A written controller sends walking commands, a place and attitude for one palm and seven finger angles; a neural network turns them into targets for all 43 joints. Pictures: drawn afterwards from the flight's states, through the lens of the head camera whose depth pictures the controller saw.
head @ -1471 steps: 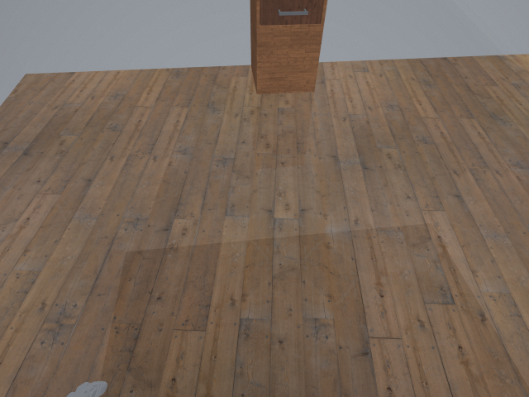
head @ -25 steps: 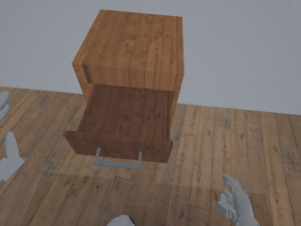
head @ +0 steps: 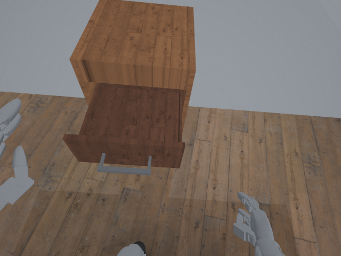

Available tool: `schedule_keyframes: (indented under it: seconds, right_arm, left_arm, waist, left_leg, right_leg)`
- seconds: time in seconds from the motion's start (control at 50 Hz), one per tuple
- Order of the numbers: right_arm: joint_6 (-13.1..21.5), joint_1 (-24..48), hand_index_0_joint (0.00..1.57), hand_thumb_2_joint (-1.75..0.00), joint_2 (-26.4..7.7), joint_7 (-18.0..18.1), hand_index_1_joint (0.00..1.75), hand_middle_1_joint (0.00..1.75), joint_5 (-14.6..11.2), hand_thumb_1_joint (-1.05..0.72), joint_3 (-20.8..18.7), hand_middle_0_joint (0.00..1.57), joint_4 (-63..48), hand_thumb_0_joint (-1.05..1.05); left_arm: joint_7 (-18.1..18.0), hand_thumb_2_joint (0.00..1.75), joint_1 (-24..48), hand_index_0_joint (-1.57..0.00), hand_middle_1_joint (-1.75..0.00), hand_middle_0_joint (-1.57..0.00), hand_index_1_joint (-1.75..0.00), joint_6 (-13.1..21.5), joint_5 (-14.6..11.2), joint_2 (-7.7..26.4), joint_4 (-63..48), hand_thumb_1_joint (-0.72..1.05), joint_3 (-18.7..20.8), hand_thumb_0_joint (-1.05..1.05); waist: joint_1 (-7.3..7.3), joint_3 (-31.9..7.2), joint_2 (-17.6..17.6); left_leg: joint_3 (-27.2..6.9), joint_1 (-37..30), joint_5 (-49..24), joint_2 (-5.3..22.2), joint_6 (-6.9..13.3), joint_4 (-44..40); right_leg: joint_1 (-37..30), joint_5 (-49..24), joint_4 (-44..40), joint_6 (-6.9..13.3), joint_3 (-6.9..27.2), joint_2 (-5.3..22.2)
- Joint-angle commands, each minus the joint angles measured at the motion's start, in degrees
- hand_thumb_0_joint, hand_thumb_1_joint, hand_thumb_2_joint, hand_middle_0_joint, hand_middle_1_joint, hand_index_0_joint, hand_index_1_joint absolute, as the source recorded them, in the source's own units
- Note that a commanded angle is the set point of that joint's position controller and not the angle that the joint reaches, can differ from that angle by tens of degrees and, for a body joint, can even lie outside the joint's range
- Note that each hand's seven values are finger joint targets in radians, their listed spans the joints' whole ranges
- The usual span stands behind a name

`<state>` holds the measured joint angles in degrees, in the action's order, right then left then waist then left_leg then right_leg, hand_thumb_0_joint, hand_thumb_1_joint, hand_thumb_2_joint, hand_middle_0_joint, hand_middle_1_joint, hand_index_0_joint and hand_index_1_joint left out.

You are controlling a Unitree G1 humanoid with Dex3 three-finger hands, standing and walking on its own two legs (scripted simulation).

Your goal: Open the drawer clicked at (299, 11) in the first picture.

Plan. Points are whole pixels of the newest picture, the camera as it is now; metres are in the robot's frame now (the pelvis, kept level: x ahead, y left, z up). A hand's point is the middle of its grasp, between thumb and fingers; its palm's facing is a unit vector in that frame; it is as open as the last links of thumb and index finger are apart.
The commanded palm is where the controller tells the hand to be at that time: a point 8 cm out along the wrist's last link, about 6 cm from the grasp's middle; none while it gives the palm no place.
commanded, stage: step back with the hand held close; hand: left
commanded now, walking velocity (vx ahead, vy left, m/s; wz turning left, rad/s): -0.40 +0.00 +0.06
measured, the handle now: (125, 164) +0.40 +0.17 -0.20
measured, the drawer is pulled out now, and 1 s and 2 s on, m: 0.26 0.26 0.26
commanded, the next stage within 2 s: stop stepping back and stand still in 0.06 s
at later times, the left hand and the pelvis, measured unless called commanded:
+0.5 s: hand out of the picture +0.07 +0.18 +0.16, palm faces +0.34 -0.80 -0.49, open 7.4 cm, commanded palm -0.01 +0.24 +0.18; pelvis -0.11 -0.05 +0.00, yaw +4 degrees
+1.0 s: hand out of the picture +0.05 +0.20 +0.13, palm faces +0.35 -0.81 -0.47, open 7.4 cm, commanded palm none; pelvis -0.13 -0.04 +0.00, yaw +5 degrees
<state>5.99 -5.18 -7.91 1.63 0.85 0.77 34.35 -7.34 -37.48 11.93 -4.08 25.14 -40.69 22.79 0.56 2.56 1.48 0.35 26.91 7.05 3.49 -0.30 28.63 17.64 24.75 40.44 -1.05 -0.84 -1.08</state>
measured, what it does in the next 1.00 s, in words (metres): walks backwards: right foot, then left foot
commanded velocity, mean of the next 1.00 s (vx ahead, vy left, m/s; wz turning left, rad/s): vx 0.06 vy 0.03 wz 0.01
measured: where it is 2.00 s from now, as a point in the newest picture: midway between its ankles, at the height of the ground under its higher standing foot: outside the picture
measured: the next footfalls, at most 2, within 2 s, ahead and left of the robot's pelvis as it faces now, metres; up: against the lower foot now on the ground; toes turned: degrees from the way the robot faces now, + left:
right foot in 0.06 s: -0.08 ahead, -0.13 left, +0.00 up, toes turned +1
left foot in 0.34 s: -0.07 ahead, +0.06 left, +0.00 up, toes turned +5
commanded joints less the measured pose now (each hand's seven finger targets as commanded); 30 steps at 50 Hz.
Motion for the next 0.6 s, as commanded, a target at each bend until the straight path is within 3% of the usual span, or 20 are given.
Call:
schedule_keyframes:
  seconds: [0.0,0.06,0.08,0.1,0.12,0.14,0.16,0.2,0.26,0.28,0.3,0.32,0.34,0.36,0.38,0.44,0.48,0.52,0.56,0.58]
  right_arm:
    - [2.4,2.9,0.20,-0.90,-10.8,0.4,0.30,0.30,0.0,-0.90,-3.8,0.20,-6.7,0.00]
    - [1.4,3.4,0.20,-0.90,-11.4,0.2,0.30,0.30,-0.8,-0.90,-4.0,0.20,-8.2,0.00]
    - [0.7,2.1,0.20,-0.90,-10.0,-0.1,0.30,0.30,-1.6,-0.90,-4.2,0.20,-8.7,0.00]
    - [0.6,2.5,0.20,-0.90,-10.4,0.1,0.30,0.30,-3.3,-0.90,-5.2,0.20,-9.7,0.00]
    - [0.4,4.8,0.20,-0.90,-10.4,0.8,0.30,0.30,-4.1,-0.90,-5.5,0.20,-10.0,0.00]
    - [-0.3,5.6,0.20,-0.90,-8.4,1.7,0.30,0.30,-3.2,-0.90,-4.8,0.20,-9.1,0.00]
    - [-1.1,5.2,0.20,-0.90,-7.3,2.2,0.30,0.30,-2.3,-0.90,-3.3,0.20,-9.4,0.00]
    - [-2.8,3.9,0.20,-0.90,-6.7,3.4,0.30,0.30,-2.2,-0.90,-2.0,0.20,-9.5,0.00]
    - [-1.6,2.8,0.20,-0.90,-9.4,4.2,0.30,0.30,-2.4,-0.90,-2.9,0.20,-10.2,0.00]
    - [-1.2,1.2,0.20,-0.90,-9.6,4.2,0.30,0.30,-2.4,-0.90,-3.1,0.20,-10.0,0.00]
    - [-0.6,0.7,0.20,-0.90,-10.7,3.9,0.30,0.30,-2.5,-0.90,-3.6,0.20,-10.5,0.00]
    - [-0.1,0.3,0.20,-0.90,-11.4,3.5,0.30,0.30,-2.9,-0.90,-4.2,0.20,-11.0,0.00]
    - [0.5,-0.5,0.20,-0.90,-12.2,2.7,0.30,0.30,-3.3,-0.90,-4.7,0.20,-11.3,0.00]
    - [0.7,0.0,0.20,-0.90,-10.5,2.7,0.30,0.30,-2.6,-0.90,-4.7,0.20,-10.0,0.00]
    - [0.5,-0.1,0.20,-0.90,-9.6,2.3,0.30,0.30,-2.3,-0.90,-3.5,0.20,-10.4,0.00]
    - [0.7,0.4,0.20,-0.90,-10.2,2.0,0.30,0.30,-2.9,-0.90,-3.4,0.20,-9.5,0.00]
    - [0.5,-0.6,0.20,-0.90,-10.6,1.9,0.30,0.30,-2.8,-0.90,-3.8,0.20,-9.5,0.00]
    - [0.2,-1.9,0.20,-0.90,-10.6,2.0,0.30,0.30,-2.5,-0.90,-4.2,0.20,-9.0,0.00]
    - [0.1,-2.9,0.20,-0.90,-10.7,1.9,0.30,0.30,-2.2,-0.90,-3.9,0.20,-8.3,0.00]
    - [0.3,-2.9,0.20,-0.90,-10.4,2.0,0.30,0.30,-2.1,-0.90,-3.6,0.20,-8.2,0.00]
  left_arm:
    - [0.0,0.90,-2.9,-0.20,-0.30,-0.20,-0.30,4.1,-1.3,8.0,-11.1,0.90,7.7,0.00]
    - [1.2,0.90,-4.2,-0.20,-0.30,-0.20,-0.30,5.5,-1.6,11.0,-11.4,0.90,11.0,0.00]
    - [1.6,0.90,-4.9,-0.20,-0.30,-0.20,-0.30,5.7,-1.5,8.9,-9.5,0.90,8.8,0.00]
    - [1.6,0.90,-4.1,-0.20,-0.30,-0.20,-0.30,5.4,-1.4,9.2,-9.2,0.90,8.2,0.00]
    - [0.8,0.90,-4.3,-0.20,-0.30,-0.20,-0.30,5.3,-1.1,10.0,-6.6,0.90,9.2,0.00]
    - [-0.1,0.90,-6.1,-0.20,-0.30,-0.20,-0.30,4.1,-0.7,9.4,-3.0,0.90,9.8,0.00]
    - [-0.7,0.90,-6.9,-0.20,-0.30,-0.20,-0.30,3.2,-0.3,7.5,-2.4,0.90,8.7,0.00]
    - [-2.5,0.90,-6.5,-0.20,-0.30,-0.20,-0.30,2.3,1.6,6.5,-0.5,0.90,7.3,0.00]
    - [-3.9,0.90,-1.5,-0.20,-0.30,-0.20,-0.30,1.8,1.6,7.4,-3.8,0.90,5.2,0.00]
    - [-4.1,0.90,-1.6,-0.20,-0.30,-0.20,-0.30,1.7,1.5,6.6,-4.8,0.90,4.3,0.00]
    - [-4.1,0.90,-0.8,-0.20,-0.30,-0.20,-0.30,1.9,1.2,6.8,-7.4,0.90,3.7,0.00]
    - [-3.8,0.90,-1.5,-0.20,-0.30,-0.20,-0.30,2.0,1.2,7.3,-8.1,0.90,4.2,0.00]
    - [-3.1,0.90,-2.0,-0.20,-0.30,-0.20,-0.30,2.4,1.1,7.2,-9.4,0.90,3.8,0.00]
    - [-3.6,0.90,-4.0,-0.20,-0.30,-0.20,-0.30,2.1,1.6,9.0,-7.8,0.90,6.7,0.00]
    - [-3.3,0.90,-3.0,-0.20,-0.30,-0.20,-0.30,2.5,1.5,8.0,-10.9,0.90,5.1,0.00]
    - [-3.3,0.90,-4.6,-0.20,-0.30,-0.20,-0.30,3.1,0.8,7.3,-7.1,0.90,6.5,0.00]
    - [-3.2,0.90,-3.6,-0.20,-0.30,-0.20,-0.30,3.5,0.7,6.8,-5.8,0.90,5.9,0.00]
    - [-3.2,0.90,-3.1,-0.20,-0.30,-0.20,-0.30,3.2,0.7,6.2,-3.4,0.90,5.0,0.00]
    - [-3.2,0.90,-1.0,-0.20,-0.30,-0.20,-0.30,2.6,0.9,5.1,-2.3,0.90,3.6,0.00]
    - [-3.2,0.90,0.8,-0.20,-0.30,-0.20,-0.30,2.5,1.2,5.0,-2.6,0.90,2.8,0.00]
  waist:
    - [-0.06,-15.6,-14.3]
    - [0.53,-17.2,-10.6]
    - [0.02,-18.1,-0.9]
    - [-0.75,-16.7,12.2]
    - [-0.55,-12.3,14.2]
    - [-0.88,-11.0,10.9]
    - [-1.51,-11.6,5.4]
    - [-2.98,-10.7,5.0]
    - [-3.24,-8.2,6.6]
    - [-3.24,-8.9,4.4]
    - [-2.71,-9.3,0.2]
    - [-1.62,-9.6,-2.7]
    - [-1.13,-10.0,-4.7]
    - [-1.21,-10.7,-9.5]
    - [-1.95,-9.3,-12.5]
    - [-1.70,-5.6,-6.2]
    - [-2.65,-4.4,0.0]
    - [-3.16,-2.5,2.6]
    - [-3.55,-2.4,3.7]
    - [-3.60,-2.3,4.6]
  left_leg:
    - [-11.0,-16.8,-23.6,11.7,7.0,-4.5]
    - [-5.8,-11.6,-11.3,7.4,4.3,0.1]
    - [-0.3,-12.5,-6.5,1.8,1.7,7.2]
    - [3.0,-9.4,9.9,-4.2,-0.8,18.2]
    - [-0.2,-3.2,18.9,-6.7,-0.7,30.7]
    - [-3.0,2.2,22.6,-5.6,-1.0,34.6]
    - [-3.5,4.3,22.9,-4.7,-0.5,31.6]
    - [-1.0,1.2,19.5,-3.9,-0.3,19.9]
    - [1.5,-6.8,10.5,-4.0,1.1,0.5]
    - [1.7,-11.4,2.0,-2.9,1.8,-5.7]
    - [-0.4,-14.8,-11.6,0.8,3.1,-8.5]
    - [-3.4,-18.5,-20.6,4.7,4.0,-6.9]
    - [-4.2,-20.5,-22.9,6.5,4.1,-4.8]
    - [-5.9,-21.8,-25.7,6.4,4.6,-2.5]
    - [-8.1,-16.8,-20.6,6.2,4.4,-4.3]
    - [-7.3,-4.2,6.5,4.0,3.8,-6.5]
    - [-5.0,-5.1,16.3,0.0,2.8,-2.2]
    - [-1.4,-7.4,17.8,-2.6,2.2,5.4]
    - [-0.3,-9.5,15.5,-3.2,2.4,8.3]
    - [-0.3,-10.9,14.8,-3.0,2.6,6.2]
  right_leg:
    - [-2.4,-4.8,-11.1,0.3,0.1,-0.1]
    - [-9.7,-17.6,-19.2,0.5,-1.5,1.4]
    - [-8.4,-26.9,-22.2,0.6,0.6,4.8]
    - [-4.1,-36.5,-24.1,2.5,8.2,13.5]
    - [0.2,-39.7,-23.8,6.3,13.9,19.5]
    - [-2.4,-46.1,-20.8,9.8,12.8,20.8]
    - [-6.7,-50.4,-17.7,10.4,11.4,19.4]
    - [-11.2,-51.7,-15.6,7.8,6.7,15.4]
    - [-13.6,-52.1,-13.1,4.9,6.3,14.7]
    - [-13.8,-50.0,-10.7,3.3,5.0,13.7]
    - [-13.9,-46.1,-8.0,1.1,3.1,10.9]
    - [-10.6,-35.8,-8.0,-0.7,2.4,8.4]
    - [-8.3,-24.8,-9.4,-1.0,2.6,7.4]
    - [-5.7,-21.9,-10.6,0.1,1.5,6.2]
    - [-6.9,-15.9,-10.9,0.5,-0.3,5.7]
    - [-12.7,-10.2,-16.9,1.0,2.1,5.6]
    - [-7.8,-1.2,-23.9,2.6,8.2,8.7]
    - [-0.5,10.8,-28.7,5.4,14.3,12.9]
    - [1.7,10.7,-28.6,7.3,15.1,14.5]
    - [2.7,10.2,-27.4,7.0,13.1,14.0]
